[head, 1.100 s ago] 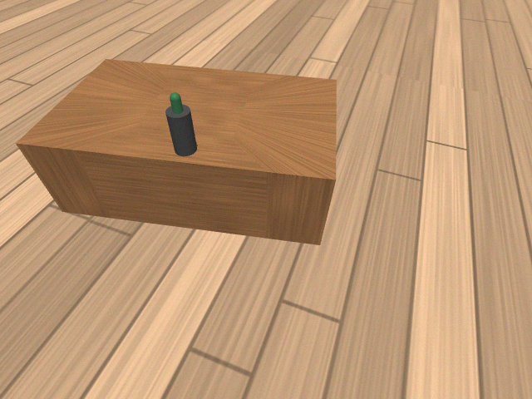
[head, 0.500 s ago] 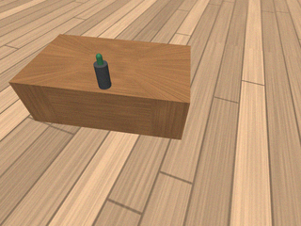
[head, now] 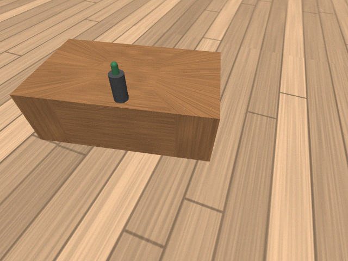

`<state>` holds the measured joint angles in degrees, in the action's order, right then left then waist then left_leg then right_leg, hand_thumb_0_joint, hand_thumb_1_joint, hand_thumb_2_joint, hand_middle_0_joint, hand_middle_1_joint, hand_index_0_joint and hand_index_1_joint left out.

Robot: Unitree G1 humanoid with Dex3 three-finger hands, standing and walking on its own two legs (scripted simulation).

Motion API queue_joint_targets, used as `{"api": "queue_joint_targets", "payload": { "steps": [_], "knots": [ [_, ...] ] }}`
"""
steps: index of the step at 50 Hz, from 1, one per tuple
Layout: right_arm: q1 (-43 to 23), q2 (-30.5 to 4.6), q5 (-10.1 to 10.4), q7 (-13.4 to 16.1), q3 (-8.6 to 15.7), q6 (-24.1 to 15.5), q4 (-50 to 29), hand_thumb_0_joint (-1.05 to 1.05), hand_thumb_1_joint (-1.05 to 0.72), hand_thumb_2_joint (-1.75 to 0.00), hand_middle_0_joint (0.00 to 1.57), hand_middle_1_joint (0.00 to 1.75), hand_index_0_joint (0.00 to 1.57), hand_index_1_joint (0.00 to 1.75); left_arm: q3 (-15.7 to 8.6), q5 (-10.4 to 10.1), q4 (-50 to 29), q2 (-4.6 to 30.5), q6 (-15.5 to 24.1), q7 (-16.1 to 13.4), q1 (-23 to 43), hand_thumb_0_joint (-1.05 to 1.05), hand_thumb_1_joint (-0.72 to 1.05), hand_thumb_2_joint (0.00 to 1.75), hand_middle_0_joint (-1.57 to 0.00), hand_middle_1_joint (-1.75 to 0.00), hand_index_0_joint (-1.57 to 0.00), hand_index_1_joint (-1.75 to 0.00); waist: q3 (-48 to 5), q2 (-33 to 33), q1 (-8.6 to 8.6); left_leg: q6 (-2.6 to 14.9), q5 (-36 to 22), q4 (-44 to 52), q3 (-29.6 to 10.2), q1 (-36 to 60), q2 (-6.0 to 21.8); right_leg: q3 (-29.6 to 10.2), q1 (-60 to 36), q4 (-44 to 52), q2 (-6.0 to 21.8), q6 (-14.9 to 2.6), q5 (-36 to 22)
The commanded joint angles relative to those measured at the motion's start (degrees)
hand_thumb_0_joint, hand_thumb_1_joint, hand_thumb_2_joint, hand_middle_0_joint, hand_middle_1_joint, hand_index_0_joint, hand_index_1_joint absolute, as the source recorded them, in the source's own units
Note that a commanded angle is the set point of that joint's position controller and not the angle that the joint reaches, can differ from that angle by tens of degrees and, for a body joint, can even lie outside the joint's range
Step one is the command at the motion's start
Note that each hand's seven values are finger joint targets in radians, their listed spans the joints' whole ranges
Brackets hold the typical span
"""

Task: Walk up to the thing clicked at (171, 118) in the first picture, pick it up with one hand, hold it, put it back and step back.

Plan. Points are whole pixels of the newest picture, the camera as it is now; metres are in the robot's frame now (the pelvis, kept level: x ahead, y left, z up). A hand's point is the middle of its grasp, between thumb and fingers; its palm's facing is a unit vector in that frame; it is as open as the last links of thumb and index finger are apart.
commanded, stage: stand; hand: left
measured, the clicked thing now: (117, 81) +1.07 +0.30 -0.24
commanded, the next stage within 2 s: walk up in 0.02 s
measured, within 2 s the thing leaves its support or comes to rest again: neither
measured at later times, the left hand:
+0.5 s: hand out of the picture +0.18 +0.39 -0.16, palm faces -0.12 -0.90 -0.43, open 7.4 cm
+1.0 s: hand (36, 185) +0.38 +0.42 -0.14, palm faces -0.15 -0.87 -0.47, open 7.4 cm
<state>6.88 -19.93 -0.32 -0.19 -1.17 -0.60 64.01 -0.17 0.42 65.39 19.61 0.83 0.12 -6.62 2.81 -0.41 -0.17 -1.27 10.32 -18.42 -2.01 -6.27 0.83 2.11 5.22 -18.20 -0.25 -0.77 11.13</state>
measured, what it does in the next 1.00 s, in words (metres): walks ahead: left foot, then right foot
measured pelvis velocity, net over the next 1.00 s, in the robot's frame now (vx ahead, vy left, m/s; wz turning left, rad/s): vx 0.30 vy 0.14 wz -0.15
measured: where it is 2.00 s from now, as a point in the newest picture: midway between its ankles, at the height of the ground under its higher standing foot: (129, 201)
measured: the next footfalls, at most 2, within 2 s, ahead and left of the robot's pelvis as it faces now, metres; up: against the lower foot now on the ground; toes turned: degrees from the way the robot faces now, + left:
left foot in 0.34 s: +0.19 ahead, +0.23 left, +0.00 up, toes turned +0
right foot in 0.68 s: +0.31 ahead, -0.02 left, +0.00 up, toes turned -11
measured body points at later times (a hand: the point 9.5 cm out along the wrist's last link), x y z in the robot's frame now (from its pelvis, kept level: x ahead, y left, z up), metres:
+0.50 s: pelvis +0.12 +0.10 -0.02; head +0.13 +0.11 +0.43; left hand +0.18 +0.44 -0.13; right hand +0.15 -0.23 -0.13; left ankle +0.15 +0.22 -0.75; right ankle +0.07 -0.04 -0.69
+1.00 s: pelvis +0.30 +0.14 -0.02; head +0.31 +0.12 +0.43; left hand +0.39 +0.47 -0.11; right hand +0.35 -0.20 -0.14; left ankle +0.42 +0.29 -0.72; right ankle +0.27 -0.01 -0.75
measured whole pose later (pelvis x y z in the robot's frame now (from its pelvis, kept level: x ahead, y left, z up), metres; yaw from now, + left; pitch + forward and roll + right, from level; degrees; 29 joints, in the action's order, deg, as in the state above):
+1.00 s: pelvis +0.30 +0.14 -0.02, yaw -8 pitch -3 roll -1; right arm 14.7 -25.8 -2.2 -6.5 5.3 0.9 45.8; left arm -2.6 0.9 48.3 24.3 6.1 0.1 -20.8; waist 4.1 -4.4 -1.0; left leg -0.1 18.7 -48.1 -0.8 -28.8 7.4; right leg 1.4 12.3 -34.0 3.0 0.1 19.4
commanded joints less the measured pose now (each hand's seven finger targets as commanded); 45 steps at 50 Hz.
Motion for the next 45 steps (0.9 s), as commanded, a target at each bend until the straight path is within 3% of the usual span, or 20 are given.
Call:
{"api": "queue_joint_targets", "payload": {
  "steps": [1, 2, 4, 8, 13, 16, 17, 18, 19, 22, 24, 28, 31, 33, 34, 35, 36, 37, 41, 45],
  "knots": [
    [-1.4, -18.5, -2.3, -0.7, 7.3, -1.4, -8.1, 0.0, -0.9, -0.9, 0.2, 0.3, 0.2, 0.3, -5.9, 0.1, -6.1, 19.4, 2.1, 0.0, -5.4, 0.0, 0.9, 0.9, -0.2, -0.3, -0.2, -0.3, -6.9, -2.5, -1.17, 5.44, 17.4, -6.0, -1.6, -2.7, 2.7, -10.1, -2.8, 0.4, 7.8, -4.3, 16.6],
    [-4.4, -17.2, -2.6, -1.5, 7.3, -1.0, -9.3, 0.0, -0.9, -0.9, 0.2, 0.3, 0.2, 0.3, -6.5, 0.8, -4.9, 20.3, 2.4, 0.2, -9.2, 0.0, 0.9, 0.9, -0.2, -0.3, -0.2, -0.3, -2.8, -0.5, -3.41, 5.48, 24.5, -10.7, -0.3, -14.2, 1.5, -16.8, -4.1, 4.0, 12.0, -6.69, 28.8],
    [-7.9, -14.0, -3.3, -2.6, 6.8, -0.3, -12.9, 0.0, -0.9, -0.9, 0.2, 0.3, 0.2, 0.3, -8.1, 1.3, -7.0, 22.2, 3.7, -0.4, -10.2, 0.0, 0.9, 0.9, -0.2, -0.3, -0.2, -0.3, 5.0, 5.0, -5.29, 3.43, 15.9, -28.8, -2.3, -34.2, 2.8, -32.5, -8.2, 11.6, 23.2, -13.59, 34.8],
    [-1.9, -14.8, -2.8, -4.5, 8.3, -0.8, -13.7, 0.0, -0.9, -0.9, 0.2, 0.3, 0.2, 0.3, -8.0, 1.2, -11.3, 20.5, 4.7, -0.5, -5.1, 0.0, 0.9, 0.9, -0.2, -0.3, -0.2, -0.3, 2.6, 6.2, -0.68, 1.43, 12.4, -28.4, -4.6, -28.1, 6.6, -21.6, -3.8, 9.5, 18.1, -11.8, 19.8],
    [-1.4, -13.9, -2.6, -5.8, 9.9, -0.4, -15.9, 0.0, -0.9, -0.9, 0.2, 0.3, 0.2, 0.3, -7.9, 1.3, -14.4, 21.1, 4.6, 0.3, -5.6, 0.0, 0.9, 0.9, -0.2, -0.3, -0.2, -0.3, 3.2, 8.7, -0.18, 0.53, 7.8, -18.0, 1.5, -13.8, 4.0, -12.1, 8.7, 5.4, 13.0, -9.06, 14.6],
    [10.2, -15.4, -2.6, -5.2, 11.5, -0.7, -13.3, 0.0, -0.9, -0.9, 0.2, 0.3, 0.2, 0.3, -6.9, 1.2, -15.8, 19.1, 4.0, 0.3, -3.6, 0.0, 0.9, 0.9, -0.2, -0.3, -0.2, -0.3, -1.3, 3.9, 6.22, 1.35, 3.8, -13.1, 6.2, 6.5, 1.1, -6.5, 20.5, -9.1, 9.4, -6.62, 11.4],
    [15.8, -17.6, -2.8, -4.6, 12.5, -1.1, -11.9, 0.0, -0.9, -0.9, 0.2, 0.3, 0.2, 0.3, -5.8, 1.3, -15.6, 16.2, 3.8, 0.4, -7.0, 0.0, 0.9, 0.9, -0.2, -0.3, -0.2, -0.3, -5.0, -3.9, 8.48, 3.43, 10.1, -10.0, 3.4, 15.7, 1.1, -3.5, 25.4, -24.2, 5.4, -5.31, 8.1],
    [19.4, -22.5, -3.8, -4.1, 13.3, -1.7, -13.0, 0.0, -0.9, -0.9, 0.2, 0.3, 0.2, 0.3, -4.5, 0.5, -16.6, 11.1, 3.9, 0.2, -8.8, 0.0, 0.9, 0.9, -0.2, -0.3, -0.2, -0.3, -5.7, -19.3, 9.62, 8.73, 28.0, 2.3, -21.8, 17.0, 15.5, -1.0, 35.0, -43.2, -3.1, -2.73, 19.3],
    [14.8, -26.3, -2.3, -4.1, 13.6, -1.9, -15.2, 0.0, -0.9, -0.9, 0.2, 0.3, 0.2, 0.3, -4.8, 0.0, -16.6, 14.9, 3.8, -0.7, -8.3, 0.0, 0.9, 0.9, -0.2, -0.3, -0.2, -0.3, -4.7, -16.1, 8.04, 15.43, 37.7, 9.2, -36.7, 8.5, 23.2, -6.2, 35.3, -49.6, -1.9, -3.49, 22.6],
    [6.6, -19.6, -1.1, -3.4, 11.1, -2.3, -18.1, 0.0, -0.9, -0.9, 0.2, 0.3, 0.2, 0.3, -5.2, -1.2, -13.8, 18.1, 4.2, 0.0, -12.8, 0.0, 0.9, 0.9, -0.2, -0.3, -0.2, -0.3, 3.1, -9.0, 1.34, 13.17, 25.5, 5.6, -19.3, -1.7, 16.6, -8.0, 30.9, -47.0, 4.6, -3.23, 11.6],
    [6.9, -18.3, -1.0, -3.3, 10.2, -2.7, -18.5, 0.0, -0.9, -0.9, 0.2, 0.3, 0.2, 0.3, -5.6, -1.1, -12.5, 18.0, 4.0, 0.7, -14.7, 0.0, 0.9, 0.9, -0.2, -0.3, -0.2, -0.3, 3.0, -9.7, 0.73, 13.12, 16.9, 5.3, -11.9, -4.6, 14.7, -5.7, 25.9, -39.9, 5.0, -1.59, 10.5],
    [9.2, -18.8, -1.7, -3.5, 10.3, -2.9, -20.0, 0.0, -0.9, -0.9, 0.2, 0.3, 0.2, 0.3, -5.6, -0.4, -16.3, 16.2, 4.2, 1.6, -9.2, 0.0, 0.9, 0.9, -0.2, -0.3, -0.2, -0.3, 3.9, -9.4, 1.91, 15.81, 6.6, 4.4, -7.5, -5.6, 16.5, -1.8, 21.2, -25.5, 5.8, -0.27, 10.3],
    [6.9, -18.2, -1.6, -3.7, 9.9, -2.4, -21.9, 0.0, -0.9, -0.9, 0.2, 0.3, 0.2, 0.3, -6.0, -0.3, -16.6, 15.3, 4.8, 1.3, -11.3, 0.0, 0.9, 0.9, -0.2, -0.3, -0.2, -0.3, 1.1, -7.7, 0.18, 13.52, 1.3, -1.8, -2.1, -7.4, 13.6, 1.4, 12.5, -17.0, 2.9, -1.35, 3.5],
    [5.9, -15.9, -1.2, -3.8, 8.8, -1.8, -23.5, 0.0, -0.9, -0.9, 0.2, 0.3, 0.2, 0.3, -7.2, 0.0, -14.8, 16.3, 5.2, 0.5, -18.4, 0.0, 0.9, 0.9, -0.2, -0.3, -0.2, -0.3, -3.3, -1.9, -4.04, 10.21, -1.1, -13.9, 3.6, -14.6, 9.2, 4.0, -3.6, -12.6, 0.1, -1.91, -2.7],
    [7.8, -13.0, -1.0, -3.8, 7.8, -1.8, -24.0, 0.0, -0.9, -0.9, 0.2, 0.3, 0.2, 0.3, -8.6, 0.2, -14.0, 19.3, 5.4, -0.2, -23.5, 0.0, 0.9, 0.9, -0.2, -0.3, -0.2, -0.3, -6.2, 6.4, -6.95, 7.49, 3.4, -26.8, 5.8, -20.9, 5.4, -3.5, -12.2, -8.9, 3.6, -3.02, 3.2],
    [10.8, -9.7, -1.0, -3.9, 6.7, -1.6, -25.1, 0.0, -0.9, -0.9, 0.2, 0.3, 0.2, 0.3, -9.9, 0.6, -15.2, 24.7, 5.9, -1.0, -25.2, 0.0, 0.9, 0.9, -0.2, -0.3, -0.2, -0.3, -7.5, 18.6, -6.16, 3.8, 21.7, -42.0, 6.9, -31.5, -1.7, -30.9, -15.9, 0.2, 19.7, -7.92, 15.3],
    [9.7, -15.5, -1.6, -3.4, 8.1, -0.4, -24.1, 0.0, -0.9, -0.9, 0.2, 0.3, 0.2, 0.3, -9.2, 0.0, -17.0, 25.6, 5.6, -1.1, -21.8, 0.0, 0.9, 0.9, -0.2, -0.3, -0.2, -0.3, -5.1, 9.6, -5.0, 3.04, 23.0, -47.6, -1.1, -32.2, 0.1, -43.6, -8.1, 4.9, 25.8, -14.24, 24.8],
    [9.1, -17.6, -1.4, -3.2, 8.8, -0.1, -23.4, 0.0, -0.9, -0.9, 0.2, 0.3, 0.2, 0.3, -8.9, -0.6, -18.5, 24.7, 5.5, -1.2, -17.9, 0.0, 0.9, 0.9, -0.2, -0.3, -0.2, -0.3, -1.3, 4.9, -3.2, 2.63, 20.5, -49.8, -3.6, -33.4, 3.0, -40.1, -4.6, 4.5, 25.3, -16.59, 25.0],
    [12.8, -16.0, -1.6, -3.7, 8.8, 0.0, -20.3, 0.0, -0.9, -0.9, 0.2, 0.3, 0.2, 0.3, -7.8, -0.6, -20.0, 20.8, 6.0, -1.4, -13.4, 0.0, 0.9, 0.9, -0.2, -0.3, -0.2, -0.3, 1.7, 6.7, -0.28, 1.62, 11.4, -44.4, -2.6, -28.7, 6.4, -20.4, 4.9, 1.3, 17.0, -12.82, 7.1],
    [9.5, -14.9, -2.0, -5.1, 9.3, 0.3, -22.2, 0.0, -0.9, -0.9, 0.2, 0.3, 0.2, 0.3, -8.2, 0.0, -21.0, 21.9, 6.4, -1.2, -13.9, 0.0, 0.9, 0.9, -0.2, -0.3, -0.2, -0.3, 1.7, 8.4, -0.94, 0.78, 10.0, -34.1, 0.8, -25.2, 6.3, -13.8, 9.1, 0.0, 15.0, -12.82, 6.9]
  ]
}}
